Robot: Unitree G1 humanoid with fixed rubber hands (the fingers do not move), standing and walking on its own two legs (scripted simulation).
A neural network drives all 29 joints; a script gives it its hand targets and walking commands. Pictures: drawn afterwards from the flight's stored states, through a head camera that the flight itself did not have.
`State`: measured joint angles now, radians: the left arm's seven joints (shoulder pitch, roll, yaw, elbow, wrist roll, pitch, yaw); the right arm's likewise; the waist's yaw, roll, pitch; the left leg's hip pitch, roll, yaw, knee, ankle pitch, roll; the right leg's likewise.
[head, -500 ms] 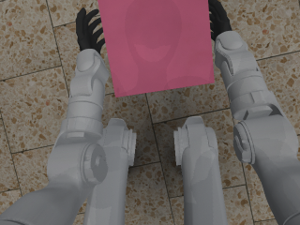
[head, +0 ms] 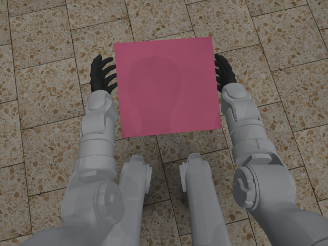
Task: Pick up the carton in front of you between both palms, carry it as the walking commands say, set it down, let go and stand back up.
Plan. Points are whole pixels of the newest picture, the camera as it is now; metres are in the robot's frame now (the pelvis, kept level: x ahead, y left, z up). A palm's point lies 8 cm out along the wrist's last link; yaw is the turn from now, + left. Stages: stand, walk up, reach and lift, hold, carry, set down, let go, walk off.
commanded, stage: reach and lift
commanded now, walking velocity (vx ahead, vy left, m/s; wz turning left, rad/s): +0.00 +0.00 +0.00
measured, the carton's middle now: (164, 96) +0.46 -0.01 -0.15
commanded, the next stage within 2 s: none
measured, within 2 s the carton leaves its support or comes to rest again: neither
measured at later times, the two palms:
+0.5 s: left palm (63, 70) +0.43 +0.14 +0.10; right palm (258, 72) +0.43 -0.16 +0.08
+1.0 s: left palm out of the picture +0.41 +0.14 +0.25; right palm out of the picture +0.39 -0.15 +0.23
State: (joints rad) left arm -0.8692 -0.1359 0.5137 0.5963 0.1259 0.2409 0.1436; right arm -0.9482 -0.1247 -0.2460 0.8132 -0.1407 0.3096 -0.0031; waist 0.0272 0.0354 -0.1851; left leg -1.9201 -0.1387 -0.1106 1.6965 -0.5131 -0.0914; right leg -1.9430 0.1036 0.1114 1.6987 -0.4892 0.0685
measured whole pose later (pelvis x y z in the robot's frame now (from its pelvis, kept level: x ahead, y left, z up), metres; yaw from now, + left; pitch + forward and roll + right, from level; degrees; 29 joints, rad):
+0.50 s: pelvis +0.06 +0.00 +0.14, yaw -1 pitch +30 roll +0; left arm -0.54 -0.17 0.40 0.60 0.13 0.20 0.11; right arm -0.57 -0.01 -0.25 0.70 -0.14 0.29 -0.03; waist 0.02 0.02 -0.24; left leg -1.28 -0.11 -0.14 1.23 -0.48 -0.05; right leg -1.29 0.09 0.13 1.22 -0.45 0.05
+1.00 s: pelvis +0.11 +0.00 +0.25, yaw -1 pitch +8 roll +0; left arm -0.26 -0.15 0.26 0.49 0.17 0.35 0.06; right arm -0.20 0.09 -0.18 0.49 -0.16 0.43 -0.07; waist 0.00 0.00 -0.16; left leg -0.41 -0.06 -0.17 0.57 -0.30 -0.02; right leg -0.42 0.05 0.14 0.56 -0.28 0.03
